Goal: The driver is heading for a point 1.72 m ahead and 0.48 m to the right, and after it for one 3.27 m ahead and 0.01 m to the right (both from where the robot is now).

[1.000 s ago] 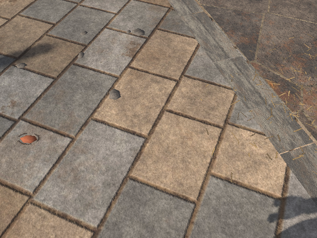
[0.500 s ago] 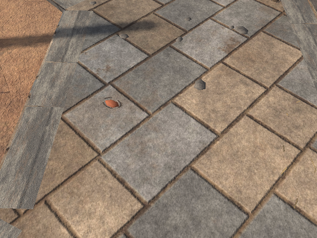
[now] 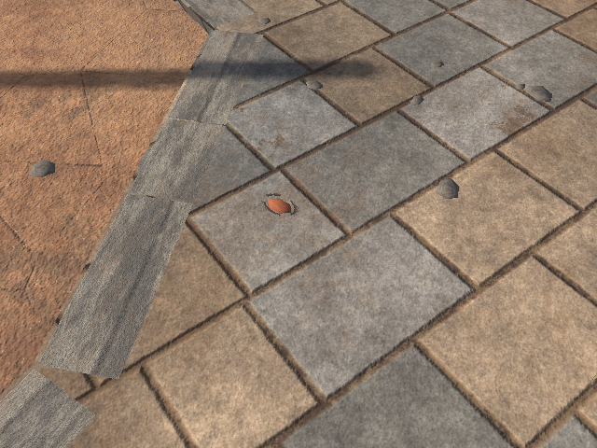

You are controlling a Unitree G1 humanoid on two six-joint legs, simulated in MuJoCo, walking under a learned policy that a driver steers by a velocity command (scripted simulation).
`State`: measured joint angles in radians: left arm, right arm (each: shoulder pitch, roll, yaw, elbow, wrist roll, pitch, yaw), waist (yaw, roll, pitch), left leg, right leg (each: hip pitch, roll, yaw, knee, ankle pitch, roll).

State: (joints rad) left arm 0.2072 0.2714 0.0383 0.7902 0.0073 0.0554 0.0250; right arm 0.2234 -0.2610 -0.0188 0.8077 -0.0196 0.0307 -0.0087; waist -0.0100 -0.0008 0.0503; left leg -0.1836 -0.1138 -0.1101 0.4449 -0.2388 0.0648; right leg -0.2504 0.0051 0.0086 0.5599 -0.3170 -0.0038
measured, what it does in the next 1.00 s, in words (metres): steps on the spot: right foot, then left foot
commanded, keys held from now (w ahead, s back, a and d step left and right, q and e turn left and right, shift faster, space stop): no key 0.58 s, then w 0.36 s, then w+e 0.06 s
